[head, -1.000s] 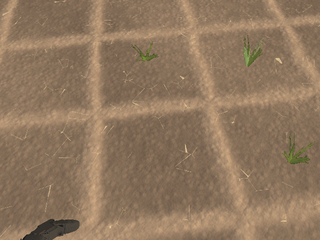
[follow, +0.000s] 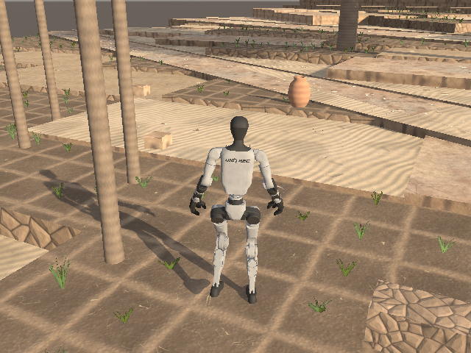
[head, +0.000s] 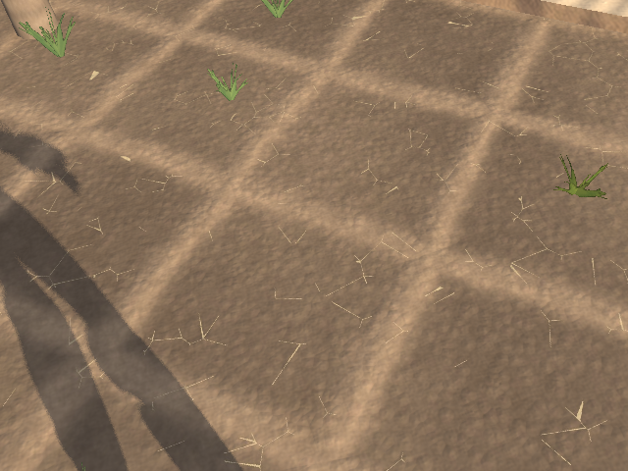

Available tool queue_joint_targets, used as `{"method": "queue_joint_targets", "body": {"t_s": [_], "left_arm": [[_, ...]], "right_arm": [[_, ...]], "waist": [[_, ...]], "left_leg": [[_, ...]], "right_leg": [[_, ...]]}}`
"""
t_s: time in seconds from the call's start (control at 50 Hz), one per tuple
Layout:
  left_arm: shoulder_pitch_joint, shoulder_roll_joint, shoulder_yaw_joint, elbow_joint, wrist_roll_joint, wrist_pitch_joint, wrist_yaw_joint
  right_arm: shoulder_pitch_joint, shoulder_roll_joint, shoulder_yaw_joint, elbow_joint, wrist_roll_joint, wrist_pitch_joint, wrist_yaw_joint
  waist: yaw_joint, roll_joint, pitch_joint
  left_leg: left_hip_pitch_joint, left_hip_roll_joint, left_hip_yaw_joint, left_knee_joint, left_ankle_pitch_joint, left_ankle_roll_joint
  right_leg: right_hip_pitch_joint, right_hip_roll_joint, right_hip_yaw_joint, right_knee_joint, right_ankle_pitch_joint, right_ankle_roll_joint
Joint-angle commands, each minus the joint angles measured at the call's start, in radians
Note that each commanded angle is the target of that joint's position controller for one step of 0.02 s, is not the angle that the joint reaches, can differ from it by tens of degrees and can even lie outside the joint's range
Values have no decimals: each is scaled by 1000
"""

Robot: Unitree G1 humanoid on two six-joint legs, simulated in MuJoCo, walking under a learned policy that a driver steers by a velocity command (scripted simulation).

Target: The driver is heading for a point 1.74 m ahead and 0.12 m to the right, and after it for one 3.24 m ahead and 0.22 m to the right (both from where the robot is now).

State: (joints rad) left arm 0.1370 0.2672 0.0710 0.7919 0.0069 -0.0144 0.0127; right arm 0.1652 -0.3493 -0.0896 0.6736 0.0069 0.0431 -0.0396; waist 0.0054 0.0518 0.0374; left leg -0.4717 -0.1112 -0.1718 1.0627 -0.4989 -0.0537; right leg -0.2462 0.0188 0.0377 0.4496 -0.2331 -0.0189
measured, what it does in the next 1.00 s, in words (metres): steps on the spot: left foot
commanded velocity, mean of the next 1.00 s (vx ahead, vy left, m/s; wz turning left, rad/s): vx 0.00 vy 0.00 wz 0.07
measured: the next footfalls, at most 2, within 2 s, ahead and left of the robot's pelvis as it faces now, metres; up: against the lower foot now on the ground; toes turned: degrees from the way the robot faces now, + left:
left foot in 0.22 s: +0.02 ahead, +0.15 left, +0.00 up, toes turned -1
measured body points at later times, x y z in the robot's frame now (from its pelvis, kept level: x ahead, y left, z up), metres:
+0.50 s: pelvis +0.00 +0.04 +0.00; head +0.01 +0.05 +0.45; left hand +0.09 +0.32 -0.14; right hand +0.15 -0.21 -0.11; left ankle -0.02 +0.15 -0.74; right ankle +0.00 -0.12 -0.74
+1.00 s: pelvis +0.00 +0.04 +0.00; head +0.01 +0.04 +0.45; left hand +0.04 +0.31 -0.15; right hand +0.09 -0.22 -0.14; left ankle -0.02 +0.15 -0.74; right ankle +0.00 -0.12 -0.74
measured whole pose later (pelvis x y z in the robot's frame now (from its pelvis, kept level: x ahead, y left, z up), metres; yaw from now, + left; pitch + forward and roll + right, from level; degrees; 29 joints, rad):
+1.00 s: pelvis +0.00 +0.04 +0.00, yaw +1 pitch -2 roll +0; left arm 0.19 0.25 0.03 1.09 0.00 0.01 0.04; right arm 0.23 -0.24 -0.02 0.92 -0.01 0.00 -0.02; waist 0.02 0.00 0.04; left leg -0.17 -0.03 -0.04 0.49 -0.29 0.02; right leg -0.18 -0.05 0.04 0.48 -0.27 0.06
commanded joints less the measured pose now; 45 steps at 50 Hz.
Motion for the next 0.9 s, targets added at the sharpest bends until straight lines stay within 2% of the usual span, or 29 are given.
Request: {"method": "queue_joint_targets", "body": {"t_s": [0.02,0.06,0.1,0.14,0.18,0.2,0.22,0.24,0.26,0.28,0.32,0.36,0.56,0.9], "left_arm": [[-61,120,14,-61,-7,-8,10],[-40,120,10,-48,-1,-3,14],[-35,146,14,-40,-3,5,13],[-6,174,18,-27,-8,12,9],[-15,164,9,-17,-23,14,6],[22,147,1,-1,-27,7,3],[44,122,-10,-1,-6,-7,-3],[79,77,-21,1,11,-21,-11],[32,91,-23,8,17,-21,-8],[-2,107,-19,11,15,-18,-8],[-7,115,-16,28,6,-6,1],[9,116,-16,44,3,1,6],[30,117,-14,142,-1,8,18],[58,108,-19,257,-6,15,33]], "right_arm": [[39,-57,-18,-44,4,-4,-1],[6,-24,0,-56,3,-8,1],[-20,1,17,-63,-2,-11,6],[-13,-23,12,-53,5,-12,7],[48,-22,10,-18,2,-14,10],[50,-40,8,-16,-5,-14,9],[58,-89,2,-25,-14,-13,2],[27,-133,-6,-21,-24,-10,2],[-4,-52,13,-31,-27,-16,16],[-12,-16,23,-26,-32,-24,25],[1,-32,21,-12,-32,-38,29],[18,-24,27,3,-27,-50,28],[29,-11,34,52,-21,-60,26],[70,-3,43,184,-14,-58,18]], "waist": [[-23,-188,-70],[-4,-209,-93],[15,-235,-102],[29,-243,-102],[-11,-218,-91],[-10,-190,-87],[7,-100,-126],[64,84,-136],[31,73,-131],[18,49,-98],[7,54,-51],[13,50,-30],[12,-27,-31],[12,-40,-18]], "left_leg": [[-57,41,15,48,48,-43],[-8,77,59,-116,57,-51],[98,108,115,-285,44,-49],[167,103,148,-415,91,-43],[291,90,171,-668,285,-9],[372,106,138,-755,389,20],[488,204,32,-719,593,55],[442,270,-23,-657,628,127],[348,268,-28,-670,496,161],[322,230,-6,-678,397,142],[285,198,13,-682,367,110],[263,191,18,-677,388,101],[267,169,36,-668,422,102],[269,133,86,-666,422,88]], "right_leg": [[115,-223,184,-120,399,-198],[156,-215,156,-108,418,-199],[137,-215,140,-100,426,-199],[134,-229,161,-87,433,-204],[96,-213,150,-55,407,-173],[54,-196,144,-48,353,-127],[-20,-163,109,-6,251,-59],[-31,-68,8,5,45,7],[45,-65,-5,-6,5,47],[51,-58,-9,-4,42,63],[45,-55,-11,11,85,61],[52,-62,-5,4,103,55],[85,-69,-1,-10,137,68],[85,-63,-9,-21,141,60]]}}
